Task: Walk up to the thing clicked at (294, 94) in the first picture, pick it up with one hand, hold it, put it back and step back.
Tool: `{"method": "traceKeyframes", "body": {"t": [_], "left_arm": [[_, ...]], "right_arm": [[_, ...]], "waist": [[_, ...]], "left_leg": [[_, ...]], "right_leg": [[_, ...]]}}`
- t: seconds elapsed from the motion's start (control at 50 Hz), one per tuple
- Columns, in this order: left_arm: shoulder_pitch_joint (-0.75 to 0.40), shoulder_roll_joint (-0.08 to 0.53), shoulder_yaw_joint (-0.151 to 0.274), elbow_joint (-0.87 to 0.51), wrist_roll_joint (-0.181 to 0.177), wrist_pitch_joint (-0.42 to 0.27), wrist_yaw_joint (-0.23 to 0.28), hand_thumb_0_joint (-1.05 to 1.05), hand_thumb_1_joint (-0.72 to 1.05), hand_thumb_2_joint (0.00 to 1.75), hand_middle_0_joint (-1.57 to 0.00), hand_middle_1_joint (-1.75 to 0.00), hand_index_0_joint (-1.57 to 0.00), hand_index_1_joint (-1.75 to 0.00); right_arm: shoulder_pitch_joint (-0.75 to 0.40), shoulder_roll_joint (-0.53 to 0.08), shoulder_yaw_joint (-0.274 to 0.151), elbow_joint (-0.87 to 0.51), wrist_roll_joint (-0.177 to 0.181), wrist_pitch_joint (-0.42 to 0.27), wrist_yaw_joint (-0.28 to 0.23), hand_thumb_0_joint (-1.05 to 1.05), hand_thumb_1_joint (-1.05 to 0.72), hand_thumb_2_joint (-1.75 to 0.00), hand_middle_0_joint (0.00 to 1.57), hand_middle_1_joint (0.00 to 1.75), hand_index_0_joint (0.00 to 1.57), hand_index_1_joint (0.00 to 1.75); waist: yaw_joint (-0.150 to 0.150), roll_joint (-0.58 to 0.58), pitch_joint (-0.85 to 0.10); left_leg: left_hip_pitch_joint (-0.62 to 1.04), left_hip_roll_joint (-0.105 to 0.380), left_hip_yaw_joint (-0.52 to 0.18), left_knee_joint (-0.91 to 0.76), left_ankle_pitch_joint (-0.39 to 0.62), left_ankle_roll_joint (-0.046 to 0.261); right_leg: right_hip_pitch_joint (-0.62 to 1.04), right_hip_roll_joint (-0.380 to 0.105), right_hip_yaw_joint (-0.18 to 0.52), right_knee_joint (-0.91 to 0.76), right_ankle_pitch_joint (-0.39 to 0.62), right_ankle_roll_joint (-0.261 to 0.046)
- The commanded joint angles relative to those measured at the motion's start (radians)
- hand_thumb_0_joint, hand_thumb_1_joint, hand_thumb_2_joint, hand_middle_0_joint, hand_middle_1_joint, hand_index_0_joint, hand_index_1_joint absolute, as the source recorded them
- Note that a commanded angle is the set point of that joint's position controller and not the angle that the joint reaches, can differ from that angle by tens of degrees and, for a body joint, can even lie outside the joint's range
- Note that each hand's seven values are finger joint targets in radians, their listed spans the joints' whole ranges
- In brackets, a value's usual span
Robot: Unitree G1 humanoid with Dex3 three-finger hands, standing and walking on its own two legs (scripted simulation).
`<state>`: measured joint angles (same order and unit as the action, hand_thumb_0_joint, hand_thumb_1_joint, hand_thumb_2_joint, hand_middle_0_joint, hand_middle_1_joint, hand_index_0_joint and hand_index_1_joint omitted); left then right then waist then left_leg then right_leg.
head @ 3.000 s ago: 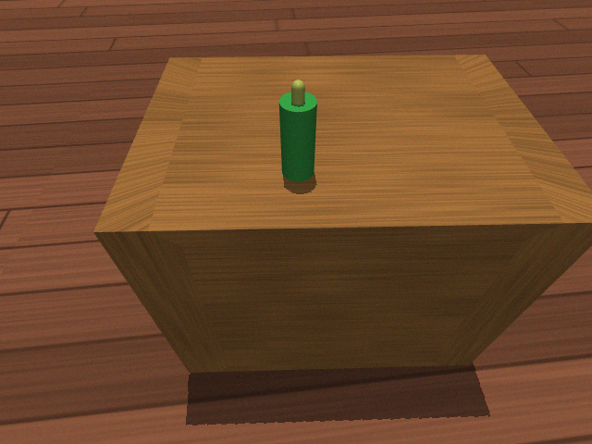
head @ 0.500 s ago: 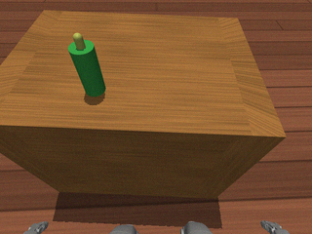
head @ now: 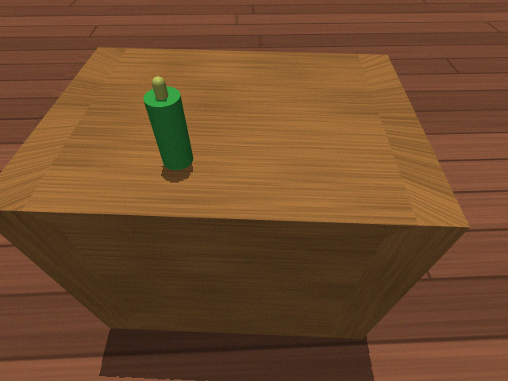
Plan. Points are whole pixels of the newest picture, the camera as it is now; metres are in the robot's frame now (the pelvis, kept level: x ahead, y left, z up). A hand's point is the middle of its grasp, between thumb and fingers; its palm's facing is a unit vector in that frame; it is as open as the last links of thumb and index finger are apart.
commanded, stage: walk up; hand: left
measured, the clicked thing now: (169, 123) +0.55 +0.20 +0.08
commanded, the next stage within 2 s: stand in 1.22 s
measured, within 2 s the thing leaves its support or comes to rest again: neither
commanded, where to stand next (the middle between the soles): +0.09 +0.00 m, yaw -1 degrees
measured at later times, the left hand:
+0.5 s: hand out of the picture +0.10 +0.25 -0.13, palm faces -0.01 -0.93 -0.36, open 7.3 cm
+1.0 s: hand out of the picture +0.12 +0.23 -0.14, palm faces -0.04 -0.94 -0.35, open 7.3 cm
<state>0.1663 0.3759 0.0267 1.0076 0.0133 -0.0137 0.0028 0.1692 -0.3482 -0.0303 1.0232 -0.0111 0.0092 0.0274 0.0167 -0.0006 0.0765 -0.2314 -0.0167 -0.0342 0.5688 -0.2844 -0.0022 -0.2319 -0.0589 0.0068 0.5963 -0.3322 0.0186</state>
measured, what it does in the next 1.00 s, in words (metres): stands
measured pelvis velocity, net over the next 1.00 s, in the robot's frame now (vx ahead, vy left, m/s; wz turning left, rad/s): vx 0.02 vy -0.02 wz -0.02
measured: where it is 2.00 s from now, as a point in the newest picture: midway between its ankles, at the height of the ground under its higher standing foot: outside the picture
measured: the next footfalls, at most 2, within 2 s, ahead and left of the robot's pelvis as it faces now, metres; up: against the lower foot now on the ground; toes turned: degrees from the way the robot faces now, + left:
none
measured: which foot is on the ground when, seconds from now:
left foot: down 0.00-1.00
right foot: down 0.00-1.00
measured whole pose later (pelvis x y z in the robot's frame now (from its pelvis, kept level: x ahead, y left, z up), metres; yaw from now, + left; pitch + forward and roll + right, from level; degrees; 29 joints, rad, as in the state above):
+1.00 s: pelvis +0.02 -0.02 +0.02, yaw -1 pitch -2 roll +0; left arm 0.08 0.34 0.02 1.13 0.02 -0.02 0.00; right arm 0.11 -0.35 -0.02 1.13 0.00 0.01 0.01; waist -0.01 0.01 0.05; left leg -0.11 0.03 -0.03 0.35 -0.21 -0.03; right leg -0.10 -0.01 0.02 0.35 -0.21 0.02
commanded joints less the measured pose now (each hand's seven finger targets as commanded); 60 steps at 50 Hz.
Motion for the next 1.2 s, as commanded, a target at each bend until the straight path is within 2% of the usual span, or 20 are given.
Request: {"method": "traceKeyframes", "body": {"t": [0.0,0.02,0.04,0.1,0.14,0.24,0.3,0.54,0.62,0.74,1.04,1.18], "left_arm": [[-0.052,0.188,0.034,-0.041,-0.009,-0.028,0.003,0.00,0.90,0.90,-0.20,-0.30,-0.20,-0.30],[-0.039,0.196,0.034,-0.031,-0.012,-0.033,0.003,0.00,0.90,0.90,-0.20,-0.30,-0.20,-0.30],[-0.040,0.199,0.032,-0.023,-0.014,-0.034,0.004,0.00,0.90,0.90,-0.20,-0.30,-0.20,-0.30],[-0.060,0.202,0.024,0.002,-0.012,-0.030,0.003,0.00,0.90,0.90,-0.20,-0.30,-0.20,-0.30],[-0.080,0.199,0.021,0.015,-0.010,-0.029,0.001,0.00,0.90,0.90,-0.20,-0.30,-0.20,-0.30],[-0.083,0.205,0.018,0.048,-0.009,-0.035,0.002,0.00,0.90,0.90,-0.20,-0.30,-0.20,-0.30],[-0.116,0.209,0.020,0.053,-0.006,-0.036,0.004,0.00,0.90,0.90,-0.20,-0.30,-0.20,-0.30],[-0.134,0.200,0.026,0.072,-0.001,-0.036,0.009,0.00,0.90,0.90,-0.20,-0.30,-0.20,-0.30],[-0.135,0.196,0.030,0.075,-0.002,-0.032,0.009,0.00,0.90,0.90,-0.20,-0.30,-0.20,-0.30],[-0.133,0.197,0.032,0.068,0.001,-0.029,0.009,0.00,0.90,0.90,-0.20,-0.30,-0.20,-0.30],[-0.131,0.187,0.034,0.059,-0.002,-0.023,0.010,0.00,0.90,0.90,-0.20,-0.30,-0.20,-0.30],[-0.137,0.188,0.033,0.056,0.000,-0.021,0.008,0.00,0.90,0.90,-0.20,-0.30,-0.20,-0.30]], "right_arm": [[-0.119,-0.253,-0.039,-0.069,-0.001,-0.040,-0.018,0.00,-0.90,-0.90,0.20,0.30,0.20,0.30],[-0.119,-0.244,-0.033,-0.066,-0.001,-0.043,-0.020,0.00,-0.90,-0.90,0.20,0.30,0.20,0.30],[-0.113,-0.241,-0.032,-0.058,-0.002,-0.045,-0.022,0.00,-0.90,-0.90,0.20,0.30,0.20,0.30],[-0.120,-0.229,-0.027,-0.037,0.003,-0.042,-0.021,0.00,-0.90,-0.90,0.20,0.30,0.20,0.30],[-0.120,-0.226,-0.027,-0.023,0.002,-0.042,-0.023,0.00,-0.90,-0.90,0.20,0.30,0.20,0.30],[-0.126,-0.217,-0.025,-0.005,0.010,-0.047,-0.026,0.00,-0.90,-0.90,0.20,0.30,0.20,0.30],[-0.117,-0.218,-0.028,0.006,0.012,-0.044,-0.027,0.00,-0.90,-0.90,0.20,0.30,0.20,0.30],[-0.138,-0.208,-0.031,0.028,0.007,-0.029,-0.026,0.00,-0.90,-0.90,0.20,0.30,0.20,0.30],[-0.142,-0.206,-0.030,0.034,0.005,-0.029,-0.027,0.00,-0.90,-0.90,0.20,0.30,0.20,0.30],[-0.135,-0.205,-0.026,0.034,0.003,-0.029,-0.028,0.00,-0.90,-0.90,0.20,0.30,0.20,0.30],[-0.104,-0.208,-0.028,0.035,0.003,-0.031,-0.032,0.00,-0.90,-0.90,0.20,0.30,0.20,0.30],[-0.104,-0.210,-0.030,0.032,0.002,-0.029,-0.033,0.00,-0.90,-0.90,0.20,0.30,0.20,0.30]], "waist": [[0.016,0.085,-0.054],[0.016,0.113,-0.068],[0.010,0.128,-0.074],[0.005,0.122,-0.073],[0.002,0.101,-0.068],[-0.004,0.043,-0.116],[-0.019,0.010,-0.132],[-0.022,-0.027,-0.119],[-0.019,-0.007,-0.099],[-0.016,-0.007,-0.104],[-0.018,0.008,-0.114],[-0.023,0.006,-0.093]], "left_leg": [[-0.057,0.175,-0.194,-0.256,0.003,0.079],[-0.042,0.154,-0.168,-0.240,0.072,0.061],[-0.043,0.137,-0.154,-0.238,0.082,0.052],[-0.024,0.137,-0.148,-0.278,0.024,0.043],[-0.012,0.139,-0.146,-0.289,0.041,0.038],[0.083,0.126,-0.089,-0.242,0.252,0.031],[0.105,0.122,-0.070,-0.236,0.280,0.029],[0.136,0.117,-0.044,-0.235,0.265,0.021],[0.126,0.119,-0.045,-0.249,0.252,0.018],[0.128,0.120,-0.040,-0.254,0.245,0.020],[0.135,0.126,-0.034,-0.255,0.283,0.022],[0.121,0.122,-0.035,-0.262,0.247,0.022]], "right_leg": [[0.078,-0.001,0.034,-0.144,0.019,-0.046],[0.101,-0.011,0.046,-0.158,0.092,-0.047],[0.111,-0.017,0.049,-0.170,0.131,-0.047],[0.117,-0.022,0.049,-0.205,0.123,-0.042],[0.118,-0.022,0.049,-0.224,0.133,-0.040],[0.137,-0.049,0.061,-0.258,0.276,-0.032],[0.149,-0.061,0.061,-0.263,0.323,-0.033],[0.131,-0.065,0.069,-0.301,0.327,-0.032],[0.129,-0.059,0.064,-0.302,0.302,-0.033],[0.141,-0.060,0.070,-0.307,0.315,-0.033],[0.158,-0.046,0.064,-0.282,0.344,-0.037],[0.149,-0.044,0.070,-0.287,0.323,-0.039]]}}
